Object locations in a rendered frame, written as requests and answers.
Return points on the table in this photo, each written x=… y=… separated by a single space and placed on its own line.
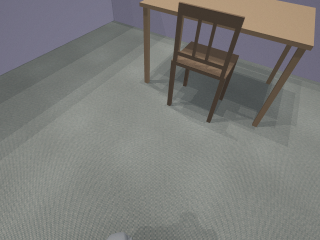
x=274 y=20

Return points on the chair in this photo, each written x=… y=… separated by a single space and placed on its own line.
x=205 y=60

